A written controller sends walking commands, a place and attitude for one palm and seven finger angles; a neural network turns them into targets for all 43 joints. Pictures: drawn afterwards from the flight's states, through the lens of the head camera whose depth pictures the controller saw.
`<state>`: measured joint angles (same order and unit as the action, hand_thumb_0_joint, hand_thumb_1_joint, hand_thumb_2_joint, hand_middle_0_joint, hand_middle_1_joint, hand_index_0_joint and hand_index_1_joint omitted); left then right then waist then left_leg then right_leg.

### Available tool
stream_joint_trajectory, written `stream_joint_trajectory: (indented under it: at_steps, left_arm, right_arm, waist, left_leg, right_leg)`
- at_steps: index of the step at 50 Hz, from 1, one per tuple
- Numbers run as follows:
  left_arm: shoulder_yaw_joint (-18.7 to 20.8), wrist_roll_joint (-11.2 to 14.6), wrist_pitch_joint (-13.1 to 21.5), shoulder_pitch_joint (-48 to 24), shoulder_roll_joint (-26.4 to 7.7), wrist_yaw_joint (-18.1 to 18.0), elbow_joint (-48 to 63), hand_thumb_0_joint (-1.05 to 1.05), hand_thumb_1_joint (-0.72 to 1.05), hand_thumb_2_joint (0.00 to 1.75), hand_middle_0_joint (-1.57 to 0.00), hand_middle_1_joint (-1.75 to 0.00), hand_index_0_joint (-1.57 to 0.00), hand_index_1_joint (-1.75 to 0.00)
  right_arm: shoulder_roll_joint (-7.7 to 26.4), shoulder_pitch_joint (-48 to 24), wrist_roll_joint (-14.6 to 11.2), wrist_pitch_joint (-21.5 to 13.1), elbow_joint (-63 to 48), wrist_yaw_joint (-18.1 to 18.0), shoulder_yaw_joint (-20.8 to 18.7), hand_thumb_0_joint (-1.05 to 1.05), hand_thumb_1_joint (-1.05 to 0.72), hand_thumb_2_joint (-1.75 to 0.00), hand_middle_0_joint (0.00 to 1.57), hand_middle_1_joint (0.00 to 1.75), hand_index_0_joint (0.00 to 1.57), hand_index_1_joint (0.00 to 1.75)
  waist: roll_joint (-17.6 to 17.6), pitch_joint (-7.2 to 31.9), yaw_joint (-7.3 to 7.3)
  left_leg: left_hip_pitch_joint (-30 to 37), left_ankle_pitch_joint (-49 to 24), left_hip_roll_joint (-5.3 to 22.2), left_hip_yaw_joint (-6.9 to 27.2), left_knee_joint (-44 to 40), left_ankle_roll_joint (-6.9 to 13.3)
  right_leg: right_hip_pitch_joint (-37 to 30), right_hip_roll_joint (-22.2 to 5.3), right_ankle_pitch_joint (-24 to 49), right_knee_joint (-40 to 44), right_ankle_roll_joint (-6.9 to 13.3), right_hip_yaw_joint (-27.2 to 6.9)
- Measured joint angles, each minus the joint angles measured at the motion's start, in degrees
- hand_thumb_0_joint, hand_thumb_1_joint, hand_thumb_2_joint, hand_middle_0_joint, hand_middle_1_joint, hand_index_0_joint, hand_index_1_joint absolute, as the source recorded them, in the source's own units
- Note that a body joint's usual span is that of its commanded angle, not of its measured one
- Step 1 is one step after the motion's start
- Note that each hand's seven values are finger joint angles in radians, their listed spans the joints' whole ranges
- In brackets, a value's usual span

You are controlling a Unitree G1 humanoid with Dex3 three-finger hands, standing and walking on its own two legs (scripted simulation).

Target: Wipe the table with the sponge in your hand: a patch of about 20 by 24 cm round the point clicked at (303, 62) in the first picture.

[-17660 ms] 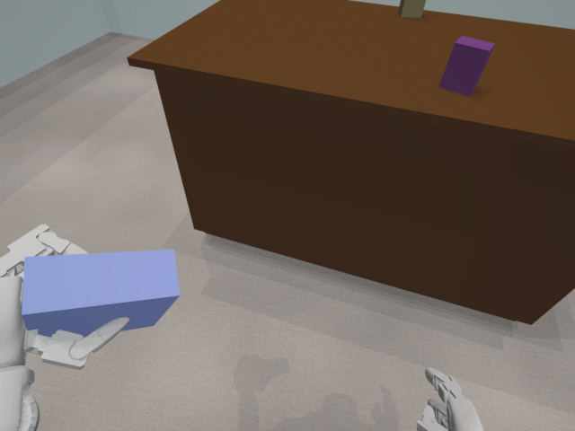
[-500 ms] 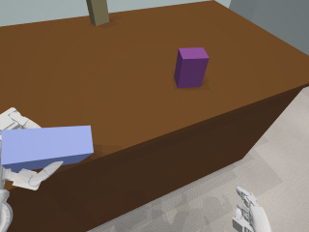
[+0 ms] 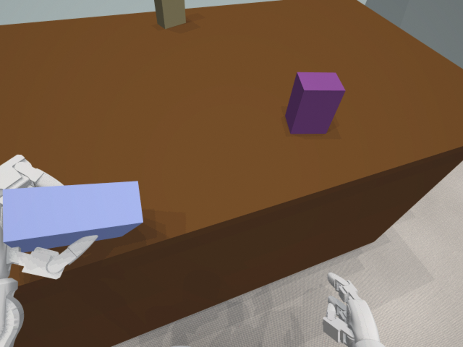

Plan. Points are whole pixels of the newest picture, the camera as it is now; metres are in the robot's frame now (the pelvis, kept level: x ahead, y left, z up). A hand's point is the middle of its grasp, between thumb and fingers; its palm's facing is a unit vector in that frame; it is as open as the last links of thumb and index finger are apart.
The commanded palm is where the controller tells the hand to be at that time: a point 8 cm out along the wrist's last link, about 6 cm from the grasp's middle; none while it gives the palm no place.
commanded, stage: look again from close up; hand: left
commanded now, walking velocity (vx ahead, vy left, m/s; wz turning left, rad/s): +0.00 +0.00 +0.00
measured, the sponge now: (95, 216) +0.24 +0.21 +0.15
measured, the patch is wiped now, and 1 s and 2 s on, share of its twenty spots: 0.00 0.00 0.00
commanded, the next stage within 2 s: come to a stop and stand still in 0.22 s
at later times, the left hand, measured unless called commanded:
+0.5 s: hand (34, 190) +0.25 +0.28 +0.18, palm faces +0.46 -0.80 -0.39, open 9.2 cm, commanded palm +0.16 +0.27 +0.18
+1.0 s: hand (46, 217) +0.22 +0.26 +0.17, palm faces +0.42 -0.84 -0.33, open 9.2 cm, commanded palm +0.16 +0.28 +0.18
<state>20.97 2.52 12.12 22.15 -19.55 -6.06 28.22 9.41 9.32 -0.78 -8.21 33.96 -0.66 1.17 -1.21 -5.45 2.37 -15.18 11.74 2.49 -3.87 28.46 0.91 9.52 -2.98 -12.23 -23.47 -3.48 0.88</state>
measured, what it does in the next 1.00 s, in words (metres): stands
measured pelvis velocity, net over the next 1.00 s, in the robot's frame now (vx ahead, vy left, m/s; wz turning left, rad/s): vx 0.00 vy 0.00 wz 0.00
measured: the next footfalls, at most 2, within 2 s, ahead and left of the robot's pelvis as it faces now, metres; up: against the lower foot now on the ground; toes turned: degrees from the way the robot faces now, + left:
none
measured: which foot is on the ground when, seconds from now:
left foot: down 0.00-1.00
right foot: down 0.00-1.00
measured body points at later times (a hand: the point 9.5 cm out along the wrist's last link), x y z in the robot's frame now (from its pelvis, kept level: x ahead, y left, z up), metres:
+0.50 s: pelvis +0.00 +0.00 +0.00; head +0.04 +0.02 +0.45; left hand +0.22 +0.32 +0.20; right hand +0.19 -0.22 -0.07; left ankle +0.04 +0.11 -0.74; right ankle +0.00 -0.16 -0.74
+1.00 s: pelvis +0.00 +0.00 +0.00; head +0.02 +0.03 +0.45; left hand +0.19 +0.30 +0.18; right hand +0.18 -0.22 -0.07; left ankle +0.04 +0.11 -0.74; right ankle +0.00 -0.16 -0.74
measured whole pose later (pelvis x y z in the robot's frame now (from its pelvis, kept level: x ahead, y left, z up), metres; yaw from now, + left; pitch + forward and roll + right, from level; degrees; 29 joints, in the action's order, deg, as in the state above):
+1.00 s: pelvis +0.00 +0.00 +0.00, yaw +0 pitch -2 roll -2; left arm 21.3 1.9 13.3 21.5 -19.0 -6.3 26.0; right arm 10.7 11.2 -0.8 -8.5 34.4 -1.0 0.2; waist -1.0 -4.5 1.8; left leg -15.4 12.0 2.5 -4.2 29.0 1.3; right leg 9.5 -3.0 -11.9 -23.3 -3.7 0.5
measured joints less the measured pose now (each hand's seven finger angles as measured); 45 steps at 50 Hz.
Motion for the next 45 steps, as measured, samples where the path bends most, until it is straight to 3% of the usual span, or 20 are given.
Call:
stream_joint_trajectory:
  at_steps: [18,20,22,25,30,34,38,45]
  left_arm:
    - [0.4,0.2,-1.1,1.3,0.0,-0.9,1.1,-0.02,-0.42,1.05,-0.82,-1.37,-0.83,-1.38]
    - [2.3,-2.4,0.7,-5.6,-4.1,1.6,-1.8,-0.02,-0.42,1.05,-0.82,-1.37,-0.83,-1.38]
    - [4.5,-2.1,2.4,-10.8,-6.6,1.9,-7.0,-0.02,-0.42,1.05,-0.82,-1.37,-0.83,-1.38]
    - [4.7,-0.5,1.1,-9.0,-4.9,0.7,-7.9,-0.02,-0.42,1.05,-0.82,-1.37,-0.83,-1.38]
    - [0.6,0.3,1.3,0.4,-0.8,-0.4,-1.0,-0.01,-0.41,1.05,-0.81,-1.38,-0.82,-1.39]
    - [-0.1,0.2,2.5,2.3,-1.0,0.0,-0.7,-0.01,-0.41,1.05,-0.81,-1.39,-0.82,-1.39]
    - [0.3,0.2,2.4,-0.1,-0.4,-0.2,-3.4,-0.01,-0.41,1.05,-0.81,-1.39,-0.82,-1.39]
    - [0.3,-0.5,1.4,-1.4,1.1,-0.5,-3.9,-0.02,-0.41,1.05,-0.81,-1.39,-0.82,-1.39]
  right_arm:
    - [1.5,0.3,-0.6,2.1,-1.1,-0.4,-1.5,0.01,-0.91,-0.9,0.2,0.3,0.2,0.3]
    - [1.3,1.2,0.8,0.7,-0.3,-0.8,-2.0,0.01,-0.91,-0.9,0.2,0.3,0.2,0.3]
    - [1.1,0.9,0.8,0.4,0.7,-0.3,-1.7,0.01,-0.91,-0.9,0.2,0.3,0.2,0.3]
    - [1.3,0.7,0.1,-0.4,-0.2,1.1,-1.5,0.01,-0.91,-0.9,0.2,0.3,0.21,0.3]
    - [1.5,1.8,-0.3,-0.6,-1.4,1.1,-1.5,0.01,-0.91,-0.9,0.2,0.3,0.21,0.3]
    - [1.5,3.1,-0.3,0.1,-0.4,-0.1,-1.4,0.01,-0.91,-0.9,0.2,0.3,0.21,0.3]
    - [1.8,3.7,-0.3,0.2,0.6,-0.8,-1.3,0.01,-0.91,-0.9,0.2,0.3,0.2,0.3]
    - [1.7,2.9,0.0,-0.2,0.9,-0.7,-0.9,0.01,-0.91,-0.9,0.2,0.3,0.21,0.3]
  waist:
    - [0.2,0.0,-0.2]
    - [-0.1,-0.2,1.76]
    - [-0.8,-0.2,2.48]
    - [-0.4,-0.1,0.76]
    - [0.2,1.0,-1.77]
    - [0.0,2.0,-1.32]
    - [0.3,2.2,-0.33]
    - [0.6,1.7,-0.35]
  left_leg:
    - [0.6,0.7,0.0,0.3,0.1,-0.2]
    - [-0.7,0.8,0.4,0.6,0.9,-0.4]
    - [-0.7,0.1,0.3,0.1,0.2,-0.5]
    - [-0.4,-0.2,0.0,-1.0,-0.1,-0.1]
    - [-0.8,0.6,-0.2,-1.1,1.2,0.2]
    - [-0.8,0.6,-0.1,-0.6,1.5,0.2]
    - [-0.8,0.4,0.1,-0.3,1.4,0.2]
    - [-0.6,0.2,0.2,-0.2,1.0,0.3]
  right_leg:
    - [-0.8,0.1,-0.7,0.2,0.1,0.3]
    - [0.2,0.4,-0.7,-0.4,0.4,0.6]
    - [1.2,0.3,-0.6,-1.0,0.6,0.0]
    - [1.9,-0.1,-0.7,-2.1,0.5,-1.0]
    - [2.1,-0.4,-1.2,-3.1,-0.2,-1.2]
    - [1.6,-0.2,-1.1,-2.6,0.0,-0.8]
    - [1.1,0.0,-0.7,-1.8,0.3,-0.4]
    - [0.4,0.2,0.3,-0.2,0.1,-0.3]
